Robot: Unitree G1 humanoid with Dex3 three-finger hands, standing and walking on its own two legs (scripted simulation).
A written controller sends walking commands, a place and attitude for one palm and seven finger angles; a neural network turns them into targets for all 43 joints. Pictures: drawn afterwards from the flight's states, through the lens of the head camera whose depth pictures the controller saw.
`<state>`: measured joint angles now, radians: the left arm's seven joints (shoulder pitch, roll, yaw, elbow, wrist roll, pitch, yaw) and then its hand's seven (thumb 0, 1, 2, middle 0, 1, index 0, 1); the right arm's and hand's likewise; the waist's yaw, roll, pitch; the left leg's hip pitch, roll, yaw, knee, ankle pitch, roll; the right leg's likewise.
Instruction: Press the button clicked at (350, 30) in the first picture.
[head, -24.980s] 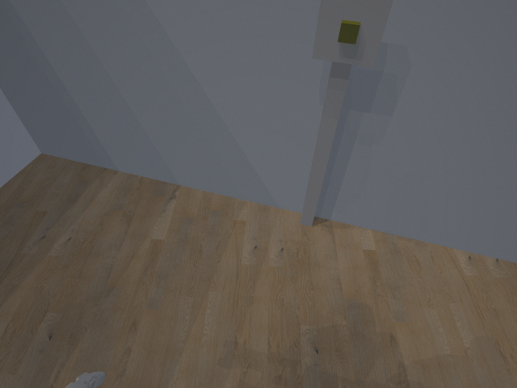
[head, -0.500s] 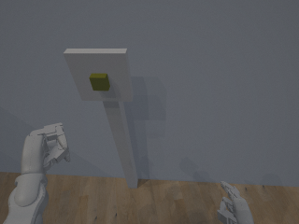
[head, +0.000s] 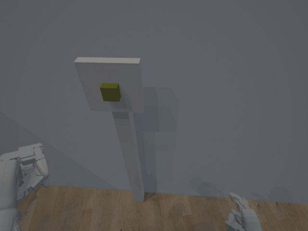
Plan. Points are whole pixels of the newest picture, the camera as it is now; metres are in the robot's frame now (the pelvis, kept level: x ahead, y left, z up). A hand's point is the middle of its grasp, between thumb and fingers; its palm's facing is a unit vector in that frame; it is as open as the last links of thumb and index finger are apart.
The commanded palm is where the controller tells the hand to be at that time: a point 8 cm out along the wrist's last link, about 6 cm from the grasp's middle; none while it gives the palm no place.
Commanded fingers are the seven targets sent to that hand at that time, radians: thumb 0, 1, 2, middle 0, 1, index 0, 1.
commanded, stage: draw the hand back to the body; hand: left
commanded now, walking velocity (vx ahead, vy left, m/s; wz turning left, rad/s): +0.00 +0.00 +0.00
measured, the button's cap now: (111, 91) +0.45 +0.18 +0.15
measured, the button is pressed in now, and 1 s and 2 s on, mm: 0 0 0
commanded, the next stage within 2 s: step back with the hand held close in 0.26 s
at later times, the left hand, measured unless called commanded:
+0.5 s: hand (34, 171) +0.17 +0.25 +0.17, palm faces +0.43 -0.80 -0.42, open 3.1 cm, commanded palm +0.11 +0.28 +0.17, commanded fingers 0.00 0.90 0.90 -1.30 -1.50 -1.30 -1.50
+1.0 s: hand (15, 208) +0.11 +0.25 +0.15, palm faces +0.37 -0.80 -0.47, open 3.1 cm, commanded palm +0.05 +0.29 +0.17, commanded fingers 0.00 0.90 0.90 -1.30 -1.50 -1.30 -1.50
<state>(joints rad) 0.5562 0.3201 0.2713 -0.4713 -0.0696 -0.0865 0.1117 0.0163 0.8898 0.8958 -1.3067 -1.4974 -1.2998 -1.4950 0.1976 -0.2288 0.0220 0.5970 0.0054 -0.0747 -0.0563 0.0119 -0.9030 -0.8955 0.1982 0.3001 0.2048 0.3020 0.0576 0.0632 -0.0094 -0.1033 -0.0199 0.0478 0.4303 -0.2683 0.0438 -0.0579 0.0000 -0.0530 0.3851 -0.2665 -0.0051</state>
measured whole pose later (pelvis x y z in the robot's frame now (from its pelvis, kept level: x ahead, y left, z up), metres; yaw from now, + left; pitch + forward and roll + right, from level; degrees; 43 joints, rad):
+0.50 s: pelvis -0.02 +0.00 +0.00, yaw +1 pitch -2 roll -1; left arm 0.52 0.35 0.35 -0.48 -0.06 -0.13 0.12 0.02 0.89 0.90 -1.31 -1.50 -1.30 -1.49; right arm 0.20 -0.22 0.03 0.58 0.00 -0.04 -0.06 0.01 -0.90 -0.90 0.20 0.30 0.21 0.30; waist 0.04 0.06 0.01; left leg -0.17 -0.01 0.03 0.45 -0.25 0.04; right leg -0.10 0.01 -0.07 0.37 -0.23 -0.01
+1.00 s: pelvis -0.08 +0.01 -0.01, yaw +0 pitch +0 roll -1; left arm 0.62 0.39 0.38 -0.60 -0.04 -0.18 0.14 0.01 0.89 0.90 -1.31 -1.50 -1.30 -1.49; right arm 0.18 -0.21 0.01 0.51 0.01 -0.02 -0.07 0.01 -0.90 -0.90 0.20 0.30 0.21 0.30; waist 0.01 0.02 0.02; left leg -0.38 -0.02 0.06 0.58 -0.21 0.07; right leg -0.34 -0.01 -0.05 0.55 -0.22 0.01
